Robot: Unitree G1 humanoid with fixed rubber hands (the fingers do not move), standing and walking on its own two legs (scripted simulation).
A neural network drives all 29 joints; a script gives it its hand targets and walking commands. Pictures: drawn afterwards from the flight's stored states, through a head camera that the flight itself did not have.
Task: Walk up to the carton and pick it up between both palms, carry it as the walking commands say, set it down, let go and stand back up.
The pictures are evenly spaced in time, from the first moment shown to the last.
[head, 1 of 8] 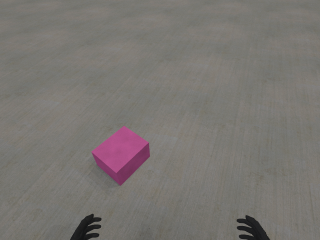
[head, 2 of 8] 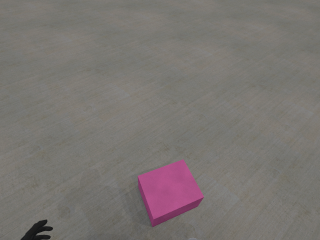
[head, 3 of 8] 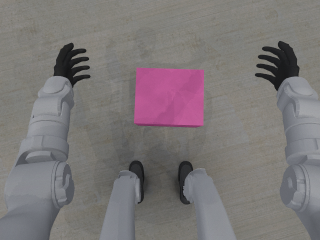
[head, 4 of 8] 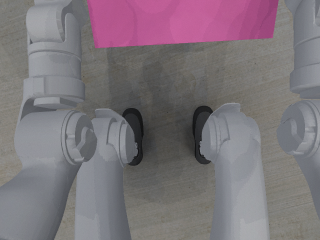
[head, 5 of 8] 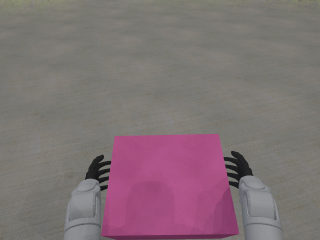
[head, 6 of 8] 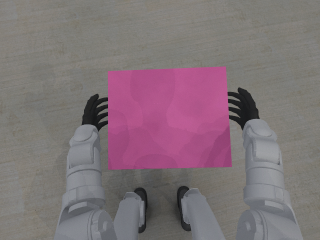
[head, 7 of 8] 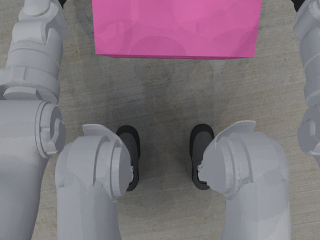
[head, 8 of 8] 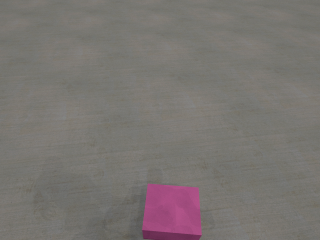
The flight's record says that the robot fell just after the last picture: no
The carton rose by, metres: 0.75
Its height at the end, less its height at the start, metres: +0.00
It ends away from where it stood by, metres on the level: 0.09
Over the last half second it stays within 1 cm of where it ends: yes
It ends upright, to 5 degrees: yes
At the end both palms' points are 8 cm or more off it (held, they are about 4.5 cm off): yes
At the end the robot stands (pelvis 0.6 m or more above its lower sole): yes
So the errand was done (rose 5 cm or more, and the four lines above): yes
